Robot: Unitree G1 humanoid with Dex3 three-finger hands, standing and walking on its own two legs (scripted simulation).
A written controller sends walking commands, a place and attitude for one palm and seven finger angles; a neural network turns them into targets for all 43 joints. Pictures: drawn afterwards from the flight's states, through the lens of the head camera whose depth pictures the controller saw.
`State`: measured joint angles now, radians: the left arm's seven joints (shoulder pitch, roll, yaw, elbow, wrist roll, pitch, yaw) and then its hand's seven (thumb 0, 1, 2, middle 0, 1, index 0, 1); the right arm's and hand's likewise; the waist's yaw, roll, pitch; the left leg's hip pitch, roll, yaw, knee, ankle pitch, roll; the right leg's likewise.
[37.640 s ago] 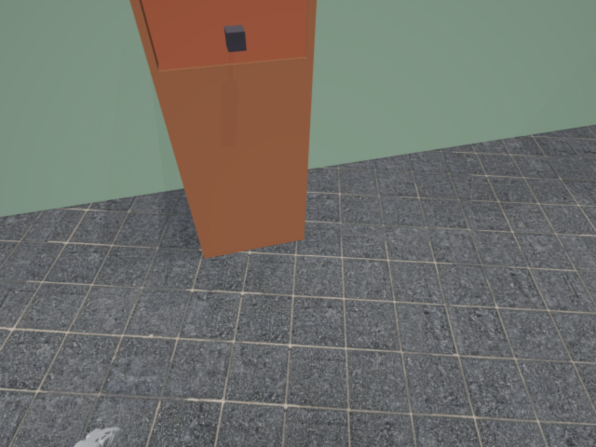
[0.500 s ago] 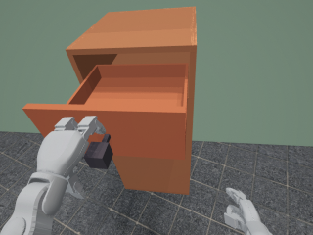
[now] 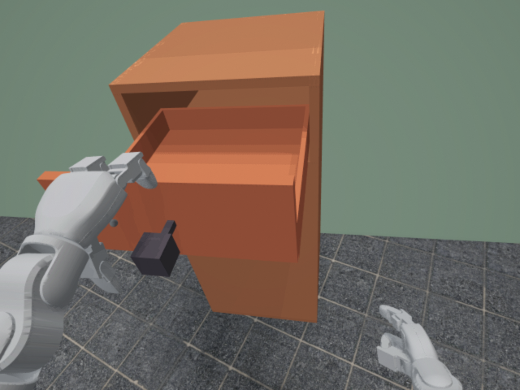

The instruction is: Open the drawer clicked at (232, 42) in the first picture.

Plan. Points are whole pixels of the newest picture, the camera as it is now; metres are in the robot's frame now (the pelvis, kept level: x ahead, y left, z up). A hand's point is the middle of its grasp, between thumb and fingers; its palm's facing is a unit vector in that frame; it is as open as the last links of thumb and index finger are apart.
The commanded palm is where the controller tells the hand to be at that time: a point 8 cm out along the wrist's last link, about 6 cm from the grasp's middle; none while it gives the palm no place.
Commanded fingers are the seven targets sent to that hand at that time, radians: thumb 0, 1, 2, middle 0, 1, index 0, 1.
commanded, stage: lift the hand off the handle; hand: left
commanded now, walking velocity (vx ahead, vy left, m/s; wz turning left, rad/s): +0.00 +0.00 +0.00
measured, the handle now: (162, 242) +0.28 +0.20 +0.13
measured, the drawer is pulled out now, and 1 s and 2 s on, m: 0.28 0.28 0.28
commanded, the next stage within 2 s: draw the hand back to the body in 0.56 s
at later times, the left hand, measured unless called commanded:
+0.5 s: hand (94, 177) +0.26 +0.23 +0.26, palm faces +0.23 -0.02 -0.97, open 13.9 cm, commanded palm +0.21 +0.24 +0.34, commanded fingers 0.00 -0.50 0.30 -0.30 -1.20 -0.30 -1.20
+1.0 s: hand (70, 183) +0.24 +0.25 +0.27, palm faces +0.27 -0.03 -0.96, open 13.9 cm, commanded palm +0.19 +0.25 +0.33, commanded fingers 0.00 -0.50 0.30 -0.30 -1.20 -0.30 -1.20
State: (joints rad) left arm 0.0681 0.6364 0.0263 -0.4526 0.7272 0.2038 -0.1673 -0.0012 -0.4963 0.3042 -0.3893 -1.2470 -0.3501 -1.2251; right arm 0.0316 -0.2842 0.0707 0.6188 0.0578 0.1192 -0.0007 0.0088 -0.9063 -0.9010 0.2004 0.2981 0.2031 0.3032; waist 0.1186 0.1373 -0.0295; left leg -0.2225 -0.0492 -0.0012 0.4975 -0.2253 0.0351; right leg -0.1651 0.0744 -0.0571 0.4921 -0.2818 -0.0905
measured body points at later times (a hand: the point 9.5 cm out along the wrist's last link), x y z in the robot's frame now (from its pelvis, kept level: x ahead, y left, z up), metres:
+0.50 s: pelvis -0.01 -0.01 +0.00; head -0.03 -0.07 +0.44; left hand +0.24 +0.23 +0.32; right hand +0.24 -0.21 -0.09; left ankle +0.03 +0.10 -0.74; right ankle -0.01 -0.06 -0.74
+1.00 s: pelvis -0.01 +0.02 +0.00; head -0.03 -0.04 +0.44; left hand +0.22 +0.25 +0.32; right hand +0.24 -0.17 -0.09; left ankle +0.03 +0.10 -0.74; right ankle -0.01 -0.06 -0.74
